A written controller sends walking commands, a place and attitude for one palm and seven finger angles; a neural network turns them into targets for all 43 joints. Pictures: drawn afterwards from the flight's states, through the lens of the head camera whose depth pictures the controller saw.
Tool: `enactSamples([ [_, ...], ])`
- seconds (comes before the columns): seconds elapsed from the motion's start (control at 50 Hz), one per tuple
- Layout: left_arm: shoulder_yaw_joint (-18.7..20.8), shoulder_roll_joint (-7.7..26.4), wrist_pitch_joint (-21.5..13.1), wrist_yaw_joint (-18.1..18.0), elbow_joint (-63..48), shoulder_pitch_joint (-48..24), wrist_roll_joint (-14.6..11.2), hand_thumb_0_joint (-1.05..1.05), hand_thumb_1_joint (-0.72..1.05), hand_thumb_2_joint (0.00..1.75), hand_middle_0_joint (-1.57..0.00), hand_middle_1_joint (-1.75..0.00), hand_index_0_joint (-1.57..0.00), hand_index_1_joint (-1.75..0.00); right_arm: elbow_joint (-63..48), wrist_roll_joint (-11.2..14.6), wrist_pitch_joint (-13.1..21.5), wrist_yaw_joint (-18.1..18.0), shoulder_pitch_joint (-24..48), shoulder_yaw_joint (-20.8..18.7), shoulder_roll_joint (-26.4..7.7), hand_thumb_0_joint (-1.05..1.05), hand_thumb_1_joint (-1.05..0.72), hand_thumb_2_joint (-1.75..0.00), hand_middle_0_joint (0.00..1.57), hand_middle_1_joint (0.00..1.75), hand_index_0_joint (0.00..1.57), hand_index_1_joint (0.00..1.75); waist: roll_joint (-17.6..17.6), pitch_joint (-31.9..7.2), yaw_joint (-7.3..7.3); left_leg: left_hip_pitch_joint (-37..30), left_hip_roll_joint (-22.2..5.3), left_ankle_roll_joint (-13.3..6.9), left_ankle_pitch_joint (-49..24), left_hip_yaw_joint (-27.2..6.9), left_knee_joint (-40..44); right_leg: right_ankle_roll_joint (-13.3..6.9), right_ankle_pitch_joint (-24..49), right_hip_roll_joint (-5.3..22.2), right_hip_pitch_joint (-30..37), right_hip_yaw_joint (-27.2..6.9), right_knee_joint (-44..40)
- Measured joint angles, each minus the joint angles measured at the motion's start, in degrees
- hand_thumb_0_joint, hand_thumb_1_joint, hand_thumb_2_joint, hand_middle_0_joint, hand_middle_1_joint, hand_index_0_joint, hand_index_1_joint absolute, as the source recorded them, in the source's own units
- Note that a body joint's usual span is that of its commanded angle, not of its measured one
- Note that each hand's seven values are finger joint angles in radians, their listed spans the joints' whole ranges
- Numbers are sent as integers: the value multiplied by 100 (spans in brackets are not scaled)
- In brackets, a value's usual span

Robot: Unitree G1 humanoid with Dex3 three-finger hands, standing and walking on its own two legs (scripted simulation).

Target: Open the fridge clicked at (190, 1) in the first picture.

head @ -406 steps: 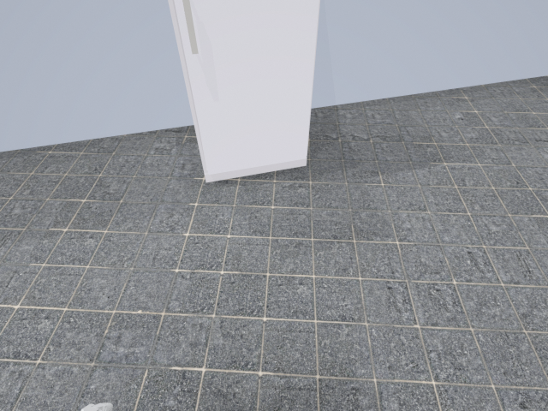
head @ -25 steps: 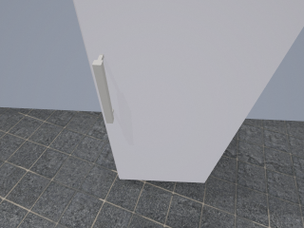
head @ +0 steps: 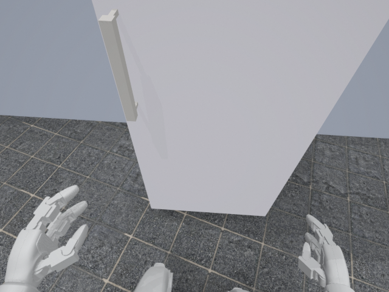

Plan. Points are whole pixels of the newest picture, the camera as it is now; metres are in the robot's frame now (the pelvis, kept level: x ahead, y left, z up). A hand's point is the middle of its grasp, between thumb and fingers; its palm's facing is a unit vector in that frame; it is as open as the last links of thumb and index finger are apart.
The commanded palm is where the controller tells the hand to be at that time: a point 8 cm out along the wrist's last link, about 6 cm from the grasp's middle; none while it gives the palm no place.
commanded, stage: raise the hand to about handle height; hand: left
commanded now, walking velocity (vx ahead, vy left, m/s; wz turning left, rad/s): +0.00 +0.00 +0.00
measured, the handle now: (124, 71) +0.51 +0.21 +0.18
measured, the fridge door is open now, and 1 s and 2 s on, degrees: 0 0 0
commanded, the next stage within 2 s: move the hooked fingers beside the handle in 1.68 s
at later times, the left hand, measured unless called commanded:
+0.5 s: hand (51, 202) +0.23 +0.26 +0.11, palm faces +0.09 -0.99 -0.07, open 11.6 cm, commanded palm +0.20 +0.31 +0.13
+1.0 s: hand (27, 163) +0.26 +0.29 +0.18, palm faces +0.12 -0.99 -0.06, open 13.9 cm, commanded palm +0.23 +0.34 +0.18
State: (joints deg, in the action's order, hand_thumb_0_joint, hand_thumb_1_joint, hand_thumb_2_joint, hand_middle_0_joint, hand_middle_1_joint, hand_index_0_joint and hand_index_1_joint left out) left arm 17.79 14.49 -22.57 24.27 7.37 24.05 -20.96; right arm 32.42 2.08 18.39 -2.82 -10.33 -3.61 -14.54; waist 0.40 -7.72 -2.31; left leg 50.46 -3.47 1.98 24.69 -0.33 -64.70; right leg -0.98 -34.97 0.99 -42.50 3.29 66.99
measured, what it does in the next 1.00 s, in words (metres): rises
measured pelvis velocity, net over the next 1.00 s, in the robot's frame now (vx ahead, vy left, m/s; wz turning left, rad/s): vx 0.01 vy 0.02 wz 0.02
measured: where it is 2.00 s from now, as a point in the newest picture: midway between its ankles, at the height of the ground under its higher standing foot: outside the picture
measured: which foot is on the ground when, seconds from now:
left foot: down 0.00-1.00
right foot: down 0.00-1.00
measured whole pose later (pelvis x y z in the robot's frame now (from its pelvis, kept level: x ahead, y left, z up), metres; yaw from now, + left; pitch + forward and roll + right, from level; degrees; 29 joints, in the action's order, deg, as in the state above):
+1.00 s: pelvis +0.01 +0.02 +0.07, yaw +1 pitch +1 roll -1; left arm 22.0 21.9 -5.7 21.3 7.7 5.5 -20.0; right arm 37.7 3.5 16.5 -7.6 -11.5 2.8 -14.0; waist -1.7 -1.7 -2.6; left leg 26.4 -2.5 0.5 15.1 -0.1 -39.9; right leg 0.4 -22.6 0.9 -17.3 4.0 38.5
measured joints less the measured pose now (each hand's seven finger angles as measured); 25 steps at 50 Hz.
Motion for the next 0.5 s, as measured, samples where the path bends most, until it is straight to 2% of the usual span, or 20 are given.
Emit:
enactSamples([
  [0.04,22,-14,150,-186,-292,149,77,1,56,76,-23,-52,-22,-52,19,-18,-10,-107,-37,42,-7,1,-90,-89,20,30,20,30,-39,43,-70,32,-11,16,34,-93,-85,-25,-25,-27,32,86,14],
  [0.08,12,9,146,-312,-555,188,139,1,51,74,-23,-55,-23,-55,99,-31,-13,-197,-67,111,15,1,-90,-89,20,30,20,30,-73,101,-116,40,-21,20,29,-184,-102,-40,-6,-54,84,172,-37],
  [0.14,2,108,117,-332,-775,2,146,1,44,71,-23,-59,-23,-59,283,-26,-4,-300,-74,243,83,1,-90,-89,20,30,20,30,-126,205,-128,33,-40,26,-26,-290,-55,-50,75,-97,156,272,-170],
  [0.24,76,361,529,-229,-775,-406,59,1,32,66,-24,-67,-24,-67,478,21,-53,-374,-128,407,249,1,-90,-89,21,30,20,30,-188,328,6,-178,-58,20,-183,-278,270,-33,278,-125,360,266,-535],
  [0.32,199,460,875,-314,-692,-457,-19,1,23,62,-25,-73,-25,-73,504,26,-76,-371,-284,438,296,1,-90,-89,21,30,20,30,-211,326,141,-479,-56,-23,-309,-153,653,18,452,-114,605,160,-911],
  [0.4,283,451,881,-449,-650,-424,-52,0,14,58,-26,-79,-25,-79,502,28,-45,-347,-435,406,205,1,-90,-89,21,30,20,30,-207,313,203,-721,-35,-72,-386,-50,935,68,571,-86,815,75,-1201],
  [0.5,236,418,792,-526,-694,-481,-4,0,3,53,-26,-86,-26,-86,532,38,3,-336,-490,350,27,1,-90,-89,21,30,20,30,-171,364,192,-957,7,-126,-431,5,1137,119,652,-46,1054,35,-1439],
])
